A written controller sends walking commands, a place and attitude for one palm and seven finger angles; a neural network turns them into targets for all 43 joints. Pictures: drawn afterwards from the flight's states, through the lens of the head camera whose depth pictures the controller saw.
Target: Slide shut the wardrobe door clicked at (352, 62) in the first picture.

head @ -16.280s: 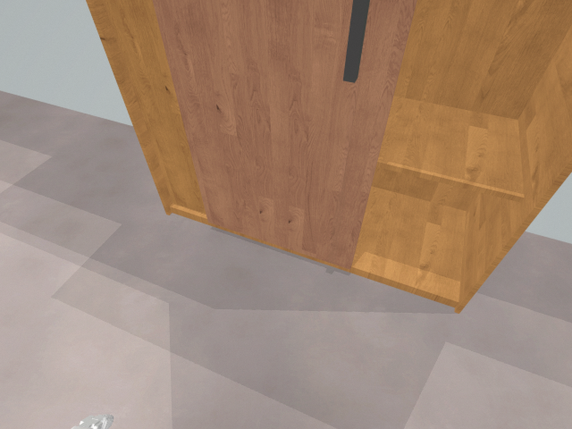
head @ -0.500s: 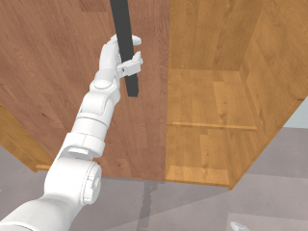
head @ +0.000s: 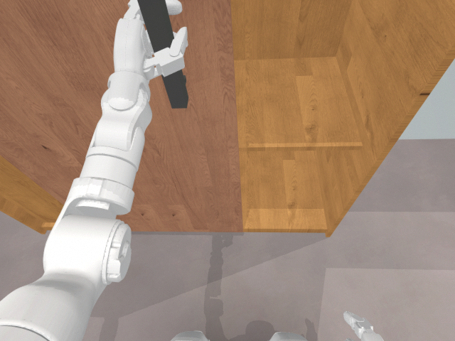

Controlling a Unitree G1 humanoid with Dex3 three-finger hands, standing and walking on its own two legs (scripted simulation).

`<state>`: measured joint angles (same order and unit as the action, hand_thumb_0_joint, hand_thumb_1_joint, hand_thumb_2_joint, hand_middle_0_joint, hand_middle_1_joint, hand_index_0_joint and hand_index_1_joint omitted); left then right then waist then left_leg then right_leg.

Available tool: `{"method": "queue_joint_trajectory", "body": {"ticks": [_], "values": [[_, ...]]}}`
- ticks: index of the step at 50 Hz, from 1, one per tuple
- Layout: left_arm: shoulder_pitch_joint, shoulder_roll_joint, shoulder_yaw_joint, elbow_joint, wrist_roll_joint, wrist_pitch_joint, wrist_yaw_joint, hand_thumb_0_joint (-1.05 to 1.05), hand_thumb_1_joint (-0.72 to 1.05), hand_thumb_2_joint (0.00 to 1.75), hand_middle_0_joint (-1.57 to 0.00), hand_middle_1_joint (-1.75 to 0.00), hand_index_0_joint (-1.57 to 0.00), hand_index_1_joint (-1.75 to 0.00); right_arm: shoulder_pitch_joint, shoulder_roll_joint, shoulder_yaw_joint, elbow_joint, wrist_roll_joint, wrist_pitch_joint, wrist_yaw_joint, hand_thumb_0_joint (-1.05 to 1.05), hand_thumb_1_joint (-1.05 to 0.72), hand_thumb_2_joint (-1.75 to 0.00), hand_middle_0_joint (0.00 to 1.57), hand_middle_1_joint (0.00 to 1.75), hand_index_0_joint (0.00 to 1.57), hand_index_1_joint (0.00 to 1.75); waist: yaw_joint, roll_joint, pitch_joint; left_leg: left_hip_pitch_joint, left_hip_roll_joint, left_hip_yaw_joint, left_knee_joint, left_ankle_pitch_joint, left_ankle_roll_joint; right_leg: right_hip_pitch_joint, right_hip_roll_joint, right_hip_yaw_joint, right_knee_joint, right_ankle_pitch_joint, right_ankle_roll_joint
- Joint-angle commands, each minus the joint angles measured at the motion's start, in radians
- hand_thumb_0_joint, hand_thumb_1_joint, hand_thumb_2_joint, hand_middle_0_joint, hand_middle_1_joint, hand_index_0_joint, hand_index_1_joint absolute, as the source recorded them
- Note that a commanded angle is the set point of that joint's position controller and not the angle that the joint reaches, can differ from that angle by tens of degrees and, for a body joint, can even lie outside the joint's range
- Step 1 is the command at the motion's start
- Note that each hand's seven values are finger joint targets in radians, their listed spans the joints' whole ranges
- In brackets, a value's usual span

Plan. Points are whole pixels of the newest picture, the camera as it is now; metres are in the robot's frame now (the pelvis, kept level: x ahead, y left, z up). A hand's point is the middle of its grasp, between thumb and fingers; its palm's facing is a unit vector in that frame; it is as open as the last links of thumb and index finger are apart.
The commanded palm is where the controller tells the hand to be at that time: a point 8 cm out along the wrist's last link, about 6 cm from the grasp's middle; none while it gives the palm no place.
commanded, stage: step sideways, sliding the door along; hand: left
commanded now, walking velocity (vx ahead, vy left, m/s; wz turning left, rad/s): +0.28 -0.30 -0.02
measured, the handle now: (160, 12) +0.53 +0.10 +0.26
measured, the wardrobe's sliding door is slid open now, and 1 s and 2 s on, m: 0.37 0.22 0.00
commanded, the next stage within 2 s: stop walking and hold the door there in 1.96 s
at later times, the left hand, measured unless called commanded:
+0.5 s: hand (196, 48) +0.49 +0.05 +0.23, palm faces +0.17 -0.98 -0.06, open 6.3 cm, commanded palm +0.46 +0.02 +0.22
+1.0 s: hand (277, 46) +0.49 -0.07 +0.23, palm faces +0.34 -0.93 -0.13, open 6.6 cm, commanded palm +0.46 -0.10 +0.22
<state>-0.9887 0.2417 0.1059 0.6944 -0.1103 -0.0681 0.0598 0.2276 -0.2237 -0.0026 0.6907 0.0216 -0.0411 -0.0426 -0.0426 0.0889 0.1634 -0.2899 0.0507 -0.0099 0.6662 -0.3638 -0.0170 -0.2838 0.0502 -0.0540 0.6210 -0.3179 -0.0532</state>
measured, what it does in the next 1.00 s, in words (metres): steps to the right: right foot, then left foot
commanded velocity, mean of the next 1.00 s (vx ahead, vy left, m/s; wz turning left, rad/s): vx -0.14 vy -0.27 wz -0.20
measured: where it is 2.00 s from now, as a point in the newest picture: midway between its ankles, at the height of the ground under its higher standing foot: outside the picture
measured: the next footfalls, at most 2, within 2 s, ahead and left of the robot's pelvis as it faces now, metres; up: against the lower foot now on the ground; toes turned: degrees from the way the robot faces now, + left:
right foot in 0.56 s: +0.20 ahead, -0.34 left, +0.00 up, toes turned +8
left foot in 0.70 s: +0.08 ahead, +0.02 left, +0.00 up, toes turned +15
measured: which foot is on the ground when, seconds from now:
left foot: down 0.00-0.60, up 0.62-0.68, down 0.70-0.88, up 0.90-1.00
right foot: down 0.00-0.24, up 0.26-0.54, down 0.56-1.00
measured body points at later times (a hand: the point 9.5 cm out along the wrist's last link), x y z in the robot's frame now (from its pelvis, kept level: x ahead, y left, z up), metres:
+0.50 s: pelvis +0.04 -0.13 +0.00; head +0.14 -0.11 +0.43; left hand +0.47 +0.10 +0.23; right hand +0.24 -0.30 -0.13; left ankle +0.02 +0.08 -0.72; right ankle +0.14 -0.30 -0.69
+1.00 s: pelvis +0.12 -0.28 +0.01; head +0.23 -0.28 +0.44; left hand +0.46 -0.02 +0.23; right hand +0.39 -0.43 -0.11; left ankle +0.06 -0.10 -0.70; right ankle +0.16 -0.34 -0.72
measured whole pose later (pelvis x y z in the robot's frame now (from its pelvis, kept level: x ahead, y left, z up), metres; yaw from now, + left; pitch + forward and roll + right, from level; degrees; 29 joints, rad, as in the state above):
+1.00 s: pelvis +0.12 -0.28 +0.01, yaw +12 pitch -1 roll +2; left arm -0.56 0.20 0.07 -0.05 -0.08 -0.06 0.13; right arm 0.02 -0.23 -0.05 0.58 0.06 -0.06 0.02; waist 0.08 0.06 0.27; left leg -0.29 0.13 0.04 0.73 -0.45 -0.04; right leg -0.31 0.00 -0.07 0.61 -0.26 -0.07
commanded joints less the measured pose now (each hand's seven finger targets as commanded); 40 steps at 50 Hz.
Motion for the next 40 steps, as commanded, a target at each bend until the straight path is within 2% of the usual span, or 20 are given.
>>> {"method": "queue_joint_trajectory", "body": {"ticks": [1,4,8,10,11,12,13,15,20,24,26,28,29,30,32,33,34,35,36,40], "values": [[-0.607,0.169,0.009,-0.267,0.04,-0.092,-0.002,0.0,0.9,0.9,-0.45,-1.4,-0.45,-1.4,-0.076,-0.112,-0.058,-0.115,0.029,-0.019,-0.026,0.0,-0.9,-0.9,0.2,0.3,0.2,0.3,0.027,-0.466,-0.444,-0.248,-0.053,0.036,0.381,-0.124,0.03,0.432,-0.307,0.37,-0.306,0.289,-0.159],[-0.629,0.099,-0.027,-0.323,0.061,-0.128,-0.001,0.0,0.9,0.9,-0.45,-1.4,-0.45,-1.4,-0.085,-0.084,-0.038,-0.09,0.005,-0.039,-0.035,0.0,-0.9,-0.9,0.2,0.3,0.2,0.3,0.027,-0.174,-0.432,-0.229,-0.015,0.02,0.374,-0.112,0.021,0.444,-0.298,0.256,-0.176,0.697,-0.177],[-0.634,0.057,-0.058,-0.432,0.056,-0.148,0.015,0.0,0.9,0.9,-0.45,-1.4,-0.45,-1.4,-0.092,-0.076,-0.039,-0.121,-0.003,-0.013,-0.033,0.0,-0.9,-0.9,0.2,0.3,0.2,0.3,0.03,-0.227,-0.477,-0.005,-0.021,0.142,0.015,0.088,0.013,0.381,-0.221,0.088,-0.111,0.777,-0.118],[-0.614,0.036,-0.082,-0.463,0.05,-0.148,0.017,0.0,0.9,0.9,-0.45,-1.4,-0.45,-1.4,-0.051,-0.09,-0.06,-0.124,0.01,-0.006,-0.027,0.0,-0.9,-0.9,0.2,0.3,0.2,0.3,-0.005,-0.2,-0.544,0.318,0.019,0.125,-0.217,0.316,0.052,0.202,-0.179,0.037,0.069,0.787,-0.026],[-0.62,0.003,-0.123,-0.476,0.04,-0.15,0.012,0.0,0.9,0.9,-0.45,-1.4,-0.45,-1.4,-0.045,-0.122,-0.076,-0.13,0.021,-0.001,-0.016,0.0,-0.9,-0.9,0.2,0.3,0.2,0.3,-0.03,-0.068,-0.562,0.559,0.17,-0.056,-0.27,0.631,0.131,-0.051,-0.116,0.008,0.28,0.58,0.038],[-0.641,-0.09,-0.189,-0.504,0.009,-0.154,-0.01,0.0,0.9,0.9,-0.45,-1.4,-0.45,-1.4,-0.067,-0.134,-0.085,-0.146,0.029,-0.002,0.015,0.0,-0.9,-0.9,0.2,0.3,0.2,0.3,-0.045,0.161,-0.593,0.782,0.44,-0.403,-0.182,1.045,0.278,-0.379,-0.031,0.087,0.542,-0.097,0.068],[-0.667,-0.074,-0.189,-0.545,0.015,-0.159,-0.02,0.0,0.9,0.9,-0.45,-1.4,-0.45,-1.4,-0.108,-0.089,-0.064,-0.153,0.023,-0.009,0.037,0.0,-0.9,-0.9,0.2,0.3,0.2,0.3,-0.036,0.063,-0.546,0.793,0.483,-0.434,-0.145,0.98,0.306,-0.458,-0.056,0.207,0.665,-0.191,0.015],[-0.667,0.013,-0.132,-0.614,0.028,-0.156,-0.02,0.0,0.9,0.9,-0.45,-1.4,-0.45,-1.4,-0.142,-0.113,-0.071,-0.15,0.022,0.007,0.037,0.0,-0.9,-0.9,0.2,0.3,0.2,0.3,-0.024,0.007,-0.488,0.724,0.475,-0.384,-0.116,0.836,0.289,-0.562,-0.129,0.241,0.633,-0.217,0.01],[-0.623,-0.155,-0.273,-0.609,0.035,-0.142,-0.039,0.0,0.9,0.9,-0.45,-1.4,-0.45,-1.4,-0.141,-0.132,-0.087,-0.175,0.045,-0.003,0.04,0.0,-0.9,-0.9,0.2,0.3,0.2,0.3,-0.017,0.099,-0.487,0.384,0.329,-0.018,-0.147,0.676,0.175,-0.16,-0.116,0.032,0.297,-0.041,0.039],[-0.575,-0.193,-0.316,-0.639,0.024,-0.147,-0.045,0.0,0.9,0.9,-0.45,-1.4,-0.45,-1.4,-0.173,-0.117,-0.084,-0.202,0.056,-0.026,0.045,0.0,-0.9,-0.9,0.2,0.3,0.2,0.3,-0.014,0.187,-0.488,0.381,0.292,0.073,-0.035,0.748,0.105,0.007,-0.068,-0.043,0.096,0.026,0.048],[-0.528,-0.165,-0.303,-0.663,0.033,-0.143,-0.035,0.0,0.9,0.9,-0.45,-1.4,-0.45,-1.4,-0.175,-0.11,-0.071,-0.204,0.065,-0.031,0.047,0.0,-0.9,-0.9,0.2,0.3,0.2,0.3,-0.013,0.172,-0.482,0.369,0.236,0.084,0.077,0.745,0.052,0.105,-0.033,-0.078,-0.073,0.193,0.055],[-0.478,-0.107,-0.269,-0.688,0.056,-0.147,-0.019,0.0,0.9,0.9,-0.45,-1.4,-0.45,-1.4,-0.165,-0.07,-0.061,-0.19,0.067,-0.036,0.049,0.0,-0.9,-0.9,0.2,0.3,0.2,0.3,-0.015,0.002,-0.521,0.239,0.128,0.093,0.245,0.611,0.051,0.304,-0.106,-0.013,-0.207,0.643,0.03],[-0.47,-0.033,-0.207,-0.699,0.059,-0.137,-0.008,0.0,0.9,0.9,-0.45,-1.4,-0.45,-1.4,-0.174,-0.059,-0.081,-0.187,0.069,-0.026,0.036,0.0,-0.9,-0.9,0.2,0.3,0.2,0.3,-0.005,-0.338,-0.551,0.029,0.047,0.084,0.327,0.212,-0.029,0.462,-0.212,0.124,-0.116,0.941,-0.045],[-0.432,-0.045,-0.216,-0.703,0.061,-0.134,-0.009,0.0,0.9,0.9,-0.45,-1.4,-0.45,-1.4,-0.218,-0.059,-0.08,-0.181,0.06,-0.031,0.024,0.0,-0.9,-0.9,0.2,0.3,0.2,0.3,0.014,-0.525,-0.519,-0.048,0.027,0.026,0.38,-0.144,-0.024,0.421,-0.281,0.205,-0.105,1.045,-0.088],[-0.345,-0.129,-0.297,-0.85,0.049,-0.12,-0.003,0.0,0.9,0.9,-0.45,-1.4,-0.45,-1.4,-0.241,-0.035,-0.048,-0.17,0.051,-0.048,0.003,0.0,-0.9,-0.9,0.2,0.3,0.2,0.3,-0.017,-0.248,-0.476,-0.02,0.048,0.012,0.068,-0.091,-0.001,0.35,-0.277,0.155,-0.005,1.071,-0.066],[-0.344,-0.128,-0.306,-0.904,0.041,-0.126,0.003,0.0,0.9,0.9,-0.45,-1.4,-0.45,-1.4,-0.238,-0.048,-0.052,-0.157,0.044,-0.049,0.001,0.0,-0.9,-0.9,0.2,0.3,0.2,0.3,-0.026,-0.182,-0.511,0.116,0.09,0.045,-0.133,0.174,0.009,0.302,-0.241,0.083,0.091,0.992,-0.022],[-0.338,-0.133,-0.31,-0.948,0.027,-0.127,0.0,0.0,0.9,0.9,-0.45,-1.4,-0.45,-1.4,-0.234,-0.077,-0.077,-0.178,0.042,-0.049,0.006,0.0,-0.9,-0.9,0.2,0.3,0.2,0.3,-0.02,-0.061,-0.559,0.376,0.211,-0.013,-0.198,0.693,0.047,0.105,-0.174,0.019,0.174,0.739,0.046],[-0.321,-0.152,-0.315,-0.974,0.015,-0.137,-0.017,0.0,0.9,0.9,-0.45,-1.4,-0.45,-1.4,-0.221,-0.112,-0.101,-0.21,0.031,-0.046,0.032,0.0,-0.9,-0.9,0.2,0.3,0.2,0.3,-0.011,0.073,-0.585,0.548,0.384,-0.155,-0.16,1.09,0.137,-0.09,-0.096,0.024,0.27,0.132,0.073],[-0.314,-0.163,-0.324,-0.965,0.025,-0.149,-0.026,0.0,0.9,0.9,-0.45,-1.4,-0.45,-1.4,-0.198,-0.125,-0.099,-0.228,0.033,-0.038,0.064,0.0,-0.9,-0.9,0.2,0.3,0.2,0.3,-0.004,0.151,-0.554,0.57,0.421,-0.151,-0.142,1.219,0.179,-0.142,-0.074,0.058,0.337,-0.146,0.055],[-0.252,-0.114,-0.279,-0.978,0.049,-0.163,-0.023,0.0,0.9,0.9,-0.45,-1.4,-0.45,-1.4,-0.228,-0.105,-0.096,-0.256,0.047,-0.059,0.092,0.0,-0.9,-0.9,0.2,0.3,0.2,0.3,0.006,0.176,-0.477,0.459,0.343,0.041,0.015,1.007,0.069,0.029,-0.066,0.04,0.005,0.049,0.036]]}}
